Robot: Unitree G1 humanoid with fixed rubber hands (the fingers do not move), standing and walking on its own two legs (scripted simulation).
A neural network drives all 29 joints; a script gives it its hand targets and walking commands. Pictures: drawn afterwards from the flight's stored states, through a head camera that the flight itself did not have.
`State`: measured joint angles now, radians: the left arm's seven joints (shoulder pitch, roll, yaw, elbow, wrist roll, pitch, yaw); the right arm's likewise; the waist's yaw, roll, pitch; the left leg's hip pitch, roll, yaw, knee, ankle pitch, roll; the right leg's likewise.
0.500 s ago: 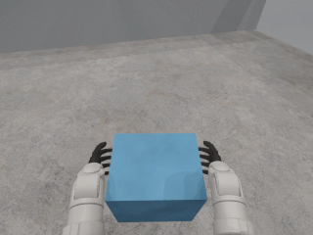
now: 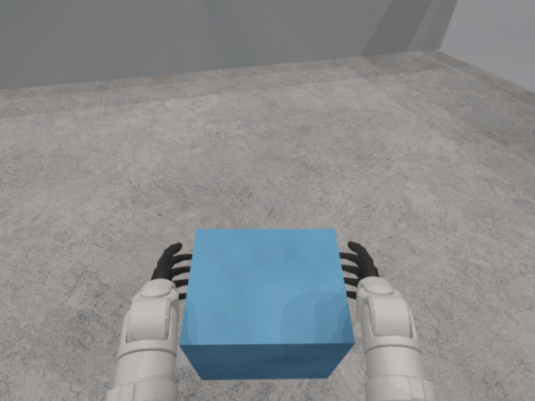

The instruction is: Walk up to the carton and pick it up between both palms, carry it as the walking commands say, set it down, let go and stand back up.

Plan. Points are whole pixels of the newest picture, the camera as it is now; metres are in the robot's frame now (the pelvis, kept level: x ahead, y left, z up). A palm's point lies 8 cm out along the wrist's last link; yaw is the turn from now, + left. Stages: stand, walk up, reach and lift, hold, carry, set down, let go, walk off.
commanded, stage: hold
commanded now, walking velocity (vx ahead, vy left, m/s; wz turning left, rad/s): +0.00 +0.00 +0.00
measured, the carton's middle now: (265, 307) +0.29 +0.00 -0.03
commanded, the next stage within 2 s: carry in 0.04 s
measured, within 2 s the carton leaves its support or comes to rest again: neither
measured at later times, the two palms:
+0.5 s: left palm (237, 215) +0.41 +0.05 +0.07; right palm (423, 248) +0.33 -0.26 +0.07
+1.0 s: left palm (321, 137) +0.69 -0.14 +0.07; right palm (453, 175) +0.54 -0.41 +0.07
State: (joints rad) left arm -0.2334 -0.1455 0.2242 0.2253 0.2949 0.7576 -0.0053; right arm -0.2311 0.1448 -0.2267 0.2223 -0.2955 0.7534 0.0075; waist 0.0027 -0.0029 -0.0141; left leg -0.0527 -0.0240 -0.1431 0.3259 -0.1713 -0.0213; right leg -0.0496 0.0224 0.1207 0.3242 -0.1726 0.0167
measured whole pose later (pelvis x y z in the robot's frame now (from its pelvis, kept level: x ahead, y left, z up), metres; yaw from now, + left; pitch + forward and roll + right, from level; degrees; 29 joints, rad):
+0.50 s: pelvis +0.12 -0.04 -0.02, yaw -14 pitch +6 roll +0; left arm -0.05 -0.13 0.12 -0.40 0.09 1.11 0.10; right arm -0.08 0.13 -0.08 -0.36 -0.07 1.10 -0.13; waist -0.02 0.00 -0.19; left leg -0.16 0.08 0.19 0.49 -0.42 -0.04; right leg -0.41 0.00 -0.07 0.81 -0.49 -0.04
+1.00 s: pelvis +0.40 -0.15 -0.03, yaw -32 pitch +5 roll +0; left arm -0.06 -0.13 0.04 -0.49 0.07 1.21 0.22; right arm -0.05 0.13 -0.01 -0.48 -0.09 1.20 -0.25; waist 0.03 -0.01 -0.11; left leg -0.54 0.07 0.16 0.48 -0.04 -0.02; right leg -0.04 0.07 0.04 0.55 -0.47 -0.08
